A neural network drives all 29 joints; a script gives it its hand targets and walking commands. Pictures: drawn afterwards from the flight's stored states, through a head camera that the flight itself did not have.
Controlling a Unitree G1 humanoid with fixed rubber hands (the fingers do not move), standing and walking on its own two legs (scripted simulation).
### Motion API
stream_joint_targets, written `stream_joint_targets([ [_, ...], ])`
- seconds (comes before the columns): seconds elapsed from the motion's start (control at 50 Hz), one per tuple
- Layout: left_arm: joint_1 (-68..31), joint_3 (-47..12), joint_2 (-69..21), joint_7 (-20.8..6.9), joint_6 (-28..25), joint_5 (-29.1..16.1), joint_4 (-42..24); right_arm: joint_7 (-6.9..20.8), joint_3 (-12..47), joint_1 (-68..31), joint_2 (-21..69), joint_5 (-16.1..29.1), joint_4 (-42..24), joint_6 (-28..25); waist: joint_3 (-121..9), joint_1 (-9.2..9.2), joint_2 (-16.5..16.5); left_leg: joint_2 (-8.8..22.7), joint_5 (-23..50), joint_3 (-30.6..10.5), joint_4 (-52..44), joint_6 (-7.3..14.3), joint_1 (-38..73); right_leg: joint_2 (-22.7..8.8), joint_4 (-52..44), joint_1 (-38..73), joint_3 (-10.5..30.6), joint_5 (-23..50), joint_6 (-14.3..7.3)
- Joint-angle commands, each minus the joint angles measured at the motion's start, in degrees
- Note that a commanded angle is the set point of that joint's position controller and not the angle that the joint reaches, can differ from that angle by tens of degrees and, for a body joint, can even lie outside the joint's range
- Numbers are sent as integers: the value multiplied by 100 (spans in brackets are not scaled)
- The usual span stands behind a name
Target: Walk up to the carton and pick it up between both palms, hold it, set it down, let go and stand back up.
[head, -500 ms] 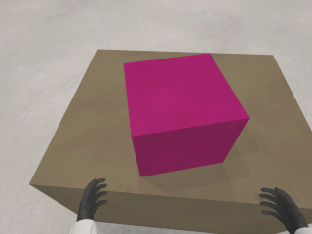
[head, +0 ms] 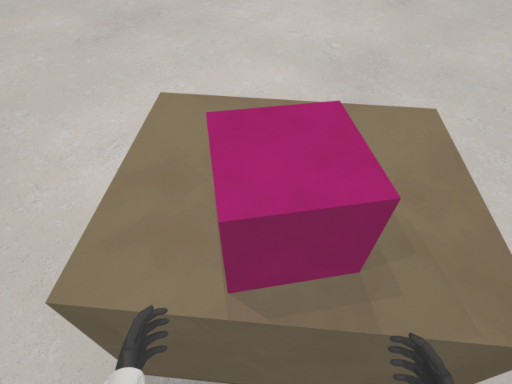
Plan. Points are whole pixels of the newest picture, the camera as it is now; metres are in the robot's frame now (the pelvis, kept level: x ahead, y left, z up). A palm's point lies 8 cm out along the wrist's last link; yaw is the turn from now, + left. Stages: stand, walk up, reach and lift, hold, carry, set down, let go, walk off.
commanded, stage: let go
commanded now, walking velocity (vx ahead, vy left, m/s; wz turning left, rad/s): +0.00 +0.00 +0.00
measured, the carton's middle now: (285, 194) +0.49 +0.01 -0.02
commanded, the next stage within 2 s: stand in 0.44 s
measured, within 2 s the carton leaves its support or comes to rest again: neither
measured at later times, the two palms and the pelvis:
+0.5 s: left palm (135, 362) +0.16 +0.22 -0.06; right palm out of the picture +0.18 -0.24 -0.09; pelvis +0.01 +0.00 +0.00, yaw +0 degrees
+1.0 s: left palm out of the picture +0.09 +0.28 -0.11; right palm out of the picture +0.14 -0.25 -0.10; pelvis +0.00 +0.00 +0.00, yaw +0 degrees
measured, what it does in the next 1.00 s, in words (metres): stands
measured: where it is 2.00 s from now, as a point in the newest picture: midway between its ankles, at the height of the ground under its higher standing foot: outside the picture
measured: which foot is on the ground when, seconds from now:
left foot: down 0.00-1.00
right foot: down 0.00-1.00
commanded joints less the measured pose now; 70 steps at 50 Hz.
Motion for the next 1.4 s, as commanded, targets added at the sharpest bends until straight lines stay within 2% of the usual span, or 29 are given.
stream_joint_targets([
  [0.0, -533, 208, 766, -137, -187, 39, -294, -394, -353, -384, -452, -335, -1243, -189, -392, -960, -1107, -610, 334, 273, -441, 312, 908, -343, -637, 475, 410, 286, 220],
  [0.02, -581, 307, 849, -231, -113, 77, 134, -470, -268, -283, -300, -435, -1069, -94, -173, -889, -1058, -674, 146, 345, -457, 336, 816, -413, -684, 470, 482, 170, 263],
  [0.06, -681, 214, 931, -110, -188, -13, -678, -430, -400, -558, -417, -306, -1366, -184, -410, -841, -734, -613, 384, 286, -481, 259, 1007, -342, -623, 494, 371, 184, 226],
  [0.18, -468, 182, 1019, -296, -99, -18, -128, -595, -291, -195, -268, -514, -915, -140, -513, -1028, -829, -649, 556, 285, -421, 263, 1264, -359, -639, 540, 393, 697, 215],
  [0.26, -597, 282, 1088, -322, -116, -3, -355, -661, -272, -350, -186, -535, -1196, -210, -639, -959, -670, -674, 586, 239, -377, 277, 1267, -320, -585, 718, 411, 711, 178],
  [0.28, -552, 323, 1136, -435, -25, 48, 220, -754, -152, -266, 58, -649, -1004, -133, -360, -978, -816, -688, 288, 252, -362, 294, 1084, -425, -649, 608, 494, 478, 232],
  [0.32, -513, 327, 1229, -376, -81, -21, -540, -726, -253, -262, -103, -552, -1301, -214, -737, -967, -624, -680, 726, 261, -317, 240, 1286, -332, -533, 830, 391, 975, 200],
  [0.34, -401, 331, 1196, -482, -38, 68, 10, -810, -191, -58, -16, -649, -1009, -183, -425, -999, -739, -705, 630, 277, -319, 263, 1254, -382, -568, 764, 375, 1135, 289],
  [0.44, -407, 449, 1305, -606, -18, 137, 32, -946, -172, -87, 206, -753, -954, -209, -311, -986, -688, -723, 499, 291, -340, 305, 1173, -445, -592, 898, 445, 1060, 283],
  [0.46, -149, 809, 2282, -460, -488, 729, 1034, -1078, -462, 147, -844, -1561, -687, 531, -847, -523, -1314, 202, 1699, -379, 262, 246, 860, -779, 360, 899, 227, 1384, 128],
  [0.48, -25, 770, 2282, -504, -629, 635, 1164, -1127, -545, 120, -1190, -1529, -712, 780, -1307, -550, -964, 317, 1928, -413, 297, 319, 1042, -851, 379, 1101, 380, 1217, 66],
  [0.54, -276, 779, 2141, -546, -778, 655, 1251, -1094, -527, -99, -1043, -1433, -828, 1068, -753, -696, -850, 220, 1429, -461, 104, 301, 815, -740, 211, 668, 349, 779, 68],
  [0.58, 21, 686, 1974, -591, -843, 600, 1487, -1042, -477, -140, -1027, -1391, -772, 1105, -879, -615, -770, 197, 1266, -520, 148, 356, 892, -718, 115, 669, 403, 569, 54],
  [0.6, -125, 668, 2160, -571, -850, 639, 1539, -1044, -480, 33, -1057, -1385, -709, 1154, -658, -762, -685, 97, 1120, -440, 92, 308, 782, -754, 124, 518, 374, 643, 43],
  [0.64, -154, 594, 2099, -585, -903, 587, 1742, -1044, -466, -230, -1170, -1404, -750, 1159, -937, -623, -608, 191, 1016, -499, 113, 349, 866, -775, 104, 660, 451, 419, 36],
  [0.7, -56, 561, 2307, -546, -912, 616, 2125, -1011, -434, -254, -949, -1366, -669, 1245, -916, -616, -921, 178, 948, -481, 144, 441, 863, -763, 40, 738, 445, 915, 31],
  [0.72, -207, 594, 2406, -549, -920, 662, 2066, -1007, -365, 59, -972, -1344, -635, 1228, -757, -753, -574, 148, 1169, -437, 30, 378, 894, -811, 152, 668, 487, 1010, -49],
  [0.8, 94, 466, 2228, -578, -937, 585, 2471, -1012, -432, -116, -1237, -1353, -445, 1282, -945, -606, -180, 228, 1167, -566, 64, 506, 935, -822, 121, 825, 518, 578, -59],
  [0.82, -63, 599, 2566, -572, -950, 629, 2491, -1036, -477, -153, -1157, -1349, -446, 1311, -990, -603, -730, 184, 1214, -506, 33, 451, 916, -771, 106, 850, 425, 779, -17],
  [0.84, -119, 514, 2404, -554, -909, 638, 2497, -1035, -443, -49, -1100, -1345, -416, 1302, -911, -679, -380, 197, 1253, -455, 76, 477, 955, -827, 142, 749, 517, 1022, -76],
  [0.9, -6, 483, 2445, -564, -923, 591, 2746, -1001, -472, -22, -1187, -1344, -424, 1281, -859, -704, -498, 261, 1444, -544, 8, 442, 966, -788, 130, 645, 409, 833, -65],
  [0.94, -156, 531, 2543, -568, -916, 651, 2709, -1015, -447, -20, -1170, -1322, -455, 1307, -881, -741, -205, 221, 1567, -511, -63, 404, 1057, -769, 168, 649, 375, 928, -88],
  [0.96, 141, 531, 2585, -557, -925, 653, 2799, -1040, -444, -52, -1097, -1317, -337, 1299, -1024, -539, -279, 283, 1494, -527, -1, 480, 1081, -768, 56, 871, 424, 814, -42],
  [1.0, -204, 519, 2634, -574, -935, 678, 2828, -1020, -470, 52, -1187, -1320, -340, 1341, -687, -818, -327, 234, 1271, -505, -126, 417, 1055, -788, 136, 563, 398, 737, -112],
  [1.06, -51, 537, 2670, -533, -897, 632, 2900, -1014, -465, -118, -1128, -1361, -358, 1317, -547, -683, -349, 181, 937, -532, -164, 426, 882, -792, 19, 590, 347, 408, -113],
  [1.1, -121, 469, 2412, -593, -873, 582, 2890, -1012, -456, -104, -1089, -1310, -347, 1320, -814, -677, 49, 170, 779, -448, -132, 404, 1056, -790, -83, 571, 464, 290, -64],
  [1.18, -308, 525, 2697, -589, -942, 657, 3014, -1026, -463, -71, -1142, -1320, -320, 1310, -544, -742, -500, 286, 644, -527, -210, 480, 969, -804, -154, 485, 525, 86, -113],
  [1.22, -159, 508, 2520, -610, -929, 599, 3059, -1038, -492, -254, -1210, -1345, -341, 1294, -723, -645, -40, 267, 962, -526, -137, 508, 1063, -854, -140, 692, 485, 620, -129],
  [1.38, -72, 488, 2597, -563, -968, 591, 3140, -1033, -452, -90, -1272, -1330, -272, 1339, -633, -596, -188, 261, 1229, -490, -126, 508, 1066, -827, -71, 691, 539, 907, -77],
])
